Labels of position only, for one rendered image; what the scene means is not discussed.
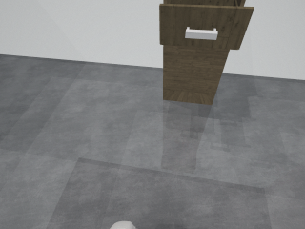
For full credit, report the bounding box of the drawer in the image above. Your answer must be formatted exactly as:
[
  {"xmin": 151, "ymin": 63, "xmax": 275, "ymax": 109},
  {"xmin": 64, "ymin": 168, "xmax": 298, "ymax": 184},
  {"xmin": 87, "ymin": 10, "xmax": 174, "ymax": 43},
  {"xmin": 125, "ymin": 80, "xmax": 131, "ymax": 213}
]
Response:
[{"xmin": 159, "ymin": 0, "xmax": 254, "ymax": 50}]

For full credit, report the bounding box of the cabinet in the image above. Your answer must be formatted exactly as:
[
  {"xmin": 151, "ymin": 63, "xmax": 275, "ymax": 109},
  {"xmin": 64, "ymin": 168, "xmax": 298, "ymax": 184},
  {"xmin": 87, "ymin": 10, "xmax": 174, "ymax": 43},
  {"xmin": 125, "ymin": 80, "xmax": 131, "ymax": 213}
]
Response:
[{"xmin": 163, "ymin": 0, "xmax": 246, "ymax": 105}]

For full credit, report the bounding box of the handle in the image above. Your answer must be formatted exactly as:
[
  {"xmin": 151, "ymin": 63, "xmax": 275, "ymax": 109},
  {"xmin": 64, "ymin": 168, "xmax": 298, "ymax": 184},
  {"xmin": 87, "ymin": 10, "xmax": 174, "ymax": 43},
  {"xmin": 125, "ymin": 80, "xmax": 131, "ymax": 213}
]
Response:
[{"xmin": 185, "ymin": 27, "xmax": 218, "ymax": 40}]

